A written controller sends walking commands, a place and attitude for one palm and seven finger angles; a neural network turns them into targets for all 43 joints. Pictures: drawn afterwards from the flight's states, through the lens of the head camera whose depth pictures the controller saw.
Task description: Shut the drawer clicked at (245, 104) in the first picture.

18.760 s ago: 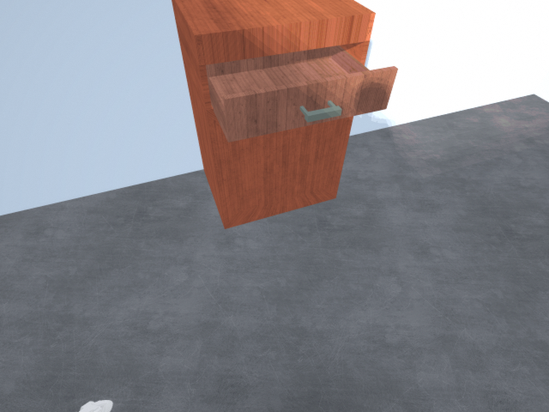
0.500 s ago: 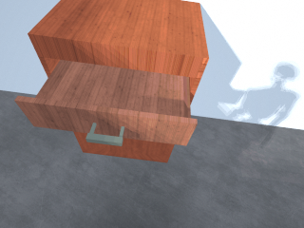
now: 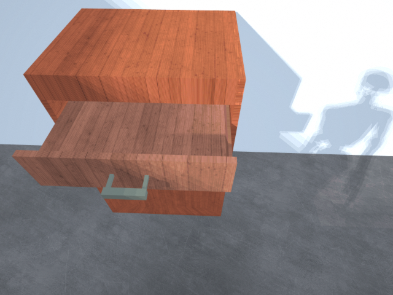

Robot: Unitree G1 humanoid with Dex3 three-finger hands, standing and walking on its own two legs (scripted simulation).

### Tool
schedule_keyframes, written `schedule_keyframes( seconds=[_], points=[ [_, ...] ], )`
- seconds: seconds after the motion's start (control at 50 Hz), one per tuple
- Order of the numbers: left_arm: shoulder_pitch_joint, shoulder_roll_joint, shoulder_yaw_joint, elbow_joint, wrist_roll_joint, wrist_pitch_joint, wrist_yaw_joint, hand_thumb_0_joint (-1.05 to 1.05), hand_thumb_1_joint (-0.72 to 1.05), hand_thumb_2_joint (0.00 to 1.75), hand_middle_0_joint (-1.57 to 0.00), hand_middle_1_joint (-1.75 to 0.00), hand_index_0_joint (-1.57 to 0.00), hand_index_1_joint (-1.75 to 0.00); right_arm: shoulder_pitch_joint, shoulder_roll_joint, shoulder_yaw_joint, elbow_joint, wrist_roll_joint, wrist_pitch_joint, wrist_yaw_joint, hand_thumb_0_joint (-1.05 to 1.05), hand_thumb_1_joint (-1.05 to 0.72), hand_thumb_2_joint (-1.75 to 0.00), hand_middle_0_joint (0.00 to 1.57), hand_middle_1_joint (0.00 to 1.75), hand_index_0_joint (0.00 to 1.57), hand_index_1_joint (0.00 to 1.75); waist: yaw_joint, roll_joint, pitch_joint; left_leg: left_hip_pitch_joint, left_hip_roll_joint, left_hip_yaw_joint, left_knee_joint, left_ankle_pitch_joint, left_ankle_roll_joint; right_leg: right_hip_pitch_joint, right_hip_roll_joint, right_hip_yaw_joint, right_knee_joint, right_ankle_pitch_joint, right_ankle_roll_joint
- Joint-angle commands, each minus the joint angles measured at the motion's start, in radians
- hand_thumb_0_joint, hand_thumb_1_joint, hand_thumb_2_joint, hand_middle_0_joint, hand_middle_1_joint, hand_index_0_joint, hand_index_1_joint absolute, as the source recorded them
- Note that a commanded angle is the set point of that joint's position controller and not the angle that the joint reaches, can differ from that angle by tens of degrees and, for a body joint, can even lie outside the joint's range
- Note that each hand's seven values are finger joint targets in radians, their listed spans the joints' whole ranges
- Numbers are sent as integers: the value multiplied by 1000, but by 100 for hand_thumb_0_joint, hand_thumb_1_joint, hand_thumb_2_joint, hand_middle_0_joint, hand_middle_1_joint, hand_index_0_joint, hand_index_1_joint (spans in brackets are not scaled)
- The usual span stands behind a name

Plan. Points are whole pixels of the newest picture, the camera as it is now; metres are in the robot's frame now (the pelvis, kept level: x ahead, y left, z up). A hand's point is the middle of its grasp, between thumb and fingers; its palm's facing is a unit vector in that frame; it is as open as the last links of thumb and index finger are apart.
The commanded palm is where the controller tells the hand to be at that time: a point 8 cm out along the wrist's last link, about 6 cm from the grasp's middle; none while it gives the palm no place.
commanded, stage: come to a stop and stand still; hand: left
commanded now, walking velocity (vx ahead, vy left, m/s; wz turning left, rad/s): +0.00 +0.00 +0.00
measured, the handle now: (126, 186) +0.38 +0.19 -0.06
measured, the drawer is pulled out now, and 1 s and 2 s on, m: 0.21 0.21 0.21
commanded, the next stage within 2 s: look again from close up in 0.72 s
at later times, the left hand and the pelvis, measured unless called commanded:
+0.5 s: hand out of the picture +0.05 +0.18 -0.17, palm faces +0.03 -0.97 -0.23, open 7.2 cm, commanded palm none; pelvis +0.01 +0.00 +0.00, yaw +0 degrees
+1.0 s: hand out of the picture -0.01 +0.16 -0.18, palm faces +0.03 -0.99 -0.16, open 7.4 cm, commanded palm none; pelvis +0.01 +0.00 +0.00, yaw +0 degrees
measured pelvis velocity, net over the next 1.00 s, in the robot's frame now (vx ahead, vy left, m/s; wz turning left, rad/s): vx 0.01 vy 0.00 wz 0.01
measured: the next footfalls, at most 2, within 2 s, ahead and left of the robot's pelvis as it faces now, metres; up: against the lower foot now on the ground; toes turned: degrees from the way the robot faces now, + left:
right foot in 0.08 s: +0.06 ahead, -0.11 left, +0.00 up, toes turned +0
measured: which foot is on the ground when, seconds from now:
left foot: down 0.00-1.00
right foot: up 0.00-0.06, down 0.08-1.00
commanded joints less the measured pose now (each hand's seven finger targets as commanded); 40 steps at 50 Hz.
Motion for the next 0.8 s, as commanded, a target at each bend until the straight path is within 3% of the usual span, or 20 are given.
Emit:
schedule_keyframes(
  seconds=[0.0, 0.02, 0.04, 0.06, 0.08, 0.1, 0.12, 0.14, 0.18, 0.22, 0.3, 0.32, 0.4, 0.54, 0.6, 0.68, 0.78],
  points=[
    [143, 78, 19, -68, 41, 6, -17, 0, 90, 90, -20, -30, -20, -30, -176, -115, -22, -142, -28, 24, 22, 0, -90, -90, 20, 30, 20, 30, 139, 66, 47, -400, 190, -181, -87, -250, 57, 146, -135, 67, 101, -119, -70],
    [140, 82, 12, -68, 48, -15, -25, 0, 90, 90, -20, -30, -20, -30, -144, -103, -15, -121, -27, 19, 24, 0, -90, -90, 20, 30, 20, 30, 142, -56, 47, -344, 125, -126, 1, -183, 12, 142, -132, 58, -89, -6, -54],
    [86, 114, 8, -72, 47, -39, -19, 0, 90, 90, -20, -30, -20, -30, -56, -53, -6, -103, -12, 23, 23, 0, -90, -90, 20, 30, 20, 30, 78, -213, 79, -321, 53, -95, 110, -180, -34, 85, -228, 275, -200, -68, -95],
    [45, 161, 13, -94, 41, -47, -16, 0, 90, 90, -20, -30, -20, -30, 35, -28, -1, -80, -9, 30, 26, 0, -90, -90, 20, 30, 20, 30, 33, -304, 77, -229, 13, -91, 199, -205, -51, -42, -342, 429, -309, -205, -163],
    [-11, 190, 16, -115, 42, -42, -18, 0, 90, 90, -20, -30, -20, -30, 105, -29, -7, -48, -13, 32, 33, 0, -90, -90, 20, 30, 20, 30, -7, -260, 38, -85, 8, -94, 213, -195, -45, -165, -359, 394, -359, -420, -181],
    [-71, 182, 23, -140, 44, -33, -18, 0, 90, 90, -20, -30, -20, -30, 131, -26, -8, -25, -21, 35, 39, 0, -90, -90, 20, 30, 20, 30, -36, -157, 29, 15, -5, -88, 163, -116, -43, -230, -286, 302, -294, -339, -147],
    [-85, 174, 22, -146, 39, -37, -18, 0, 90, 90, -20, -30, -20, -30, 132, -23, -4, -15, -17, 34, 37, 0, -90, -90, 20, 30, 20, 30, -34, -172, 39, 6, 21, -98, 106, -97, -45, -227, -245, 272, -255, -327, -131],
    [-78, 147, 13, -140, 33, -39, -17, 0, 90, 90, -20, -30, -20, -30, 118, -41, -2, -7, -19, 26, 36, 0, -90, -90, 20, 30, 20, 30, -17, -142, 83, -32, 39, -125, 70, -73, -35, -214, -214, 244, -222, -277, -116],
    [-50, 122, 2, -132, 27, -34, -19, 0, 90, 90, -20, -30, -20, -30, 78, -51, 3, -9, -19, 7, 34, 0, -90, -90, 20, 30, 20, 30, 17, -1, 117, -122, 87, -183, -48, -46, -12, -108, -163, 190, -167, -134, -87],
    [-7, 112, -1, -120, 27, -37, -18, 0, 90, 90, -20, -30, -20, -30, 43, -61, 7, -10, -15, -9, 29, 0, -90, -90, 20, 30, 20, 30, 49, 74, 80, -151, 109, -192, -86, 63, -5, 21, -146, 158, -119, 26, -80],
    [9, 114, -3, -108, 22, -44, -15, 0, 90, 90, -20, -30, -20, -30, 39, -73, 9, -1, -10, -16, 20, 0, -90, -90, 20, 30, 20, 30, 42, -31, -46, -31, 101, -143, -38, 213, -18, 103, -178, 170, -121, 198, -80],
    [1, 115, -4, -108, 21, -43, -15, 0, 90, 90, -20, -30, -20, -30, 35, -69, 8, 6, -10, -17, 19, 0, -90, -90, 20, 30, 20, 30, 42, -11, -46, -17, 102, -140, -46, 229, -18, 104, -177, 165, -123, 212, -79],
    [-10, 116, -3, -106, 25, -40, -13, 0, 90, 90, -20, -30, -20, -30, 18, -74, 7, 22, -10, -9, 20, 0, -90, -90, 20, 30, 20, 30, 36, -49, -30, -4, 101, -136, -53, 193, -23, 99, -186, 167, -139, 204, -76],
    [-5, 121, -8, -82, 26, -36, -14, 0, 90, 90, -20, -30, -20, -30, -15, -78, 8, 42, -8, -3, 20, 0, -90, -90, 20, 30, 20, 30, 37, -24, 10, 7, 102, -131, -78, 158, -23, 87, -187, 169, -173, 177, -72],
    [7, 122, -11, -66, 26, -39, -15, 0, 90, 90, -20, -30, -20, -30, -17, -80, 9, 53, -6, -4, 20, 0, -90, -90, 20, 30, 20, 30, 34, -40, -10, 32, 102, -128, -80, 164, -25, 98, -191, 172, -180, 196, -72],
    [20, 117, -14, -47, 26, -40, -14, 0, 90, 90, -20, -30, -20, -30, -25, -81, 11, 65, -4, -5, 19, 0, -90, -90, 20, 30, 20, 30, 35, -18, -14, 53, 105, -128, -89, 184, -25, 104, -193, 171, -189, 204, -71],
    [32, 108, -18, -24, 27, -40, -13, 0, 90, 90, -20, -30, -20, -30, -28, -76, 15, 81, -2, -5, 17, 0, -90, -90, 20, 30, 20, 30, 35, -24, 13, 50, 107, -128, -101, 178, -25, 100, -193, 168, -200, 192, -68]
  ],
)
